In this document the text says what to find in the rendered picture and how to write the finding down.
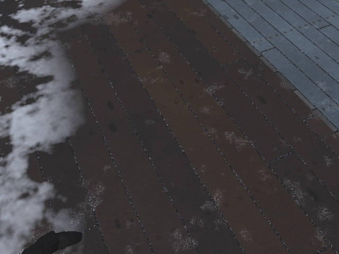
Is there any robot left hand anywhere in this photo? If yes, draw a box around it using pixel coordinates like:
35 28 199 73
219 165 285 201
19 231 82 254

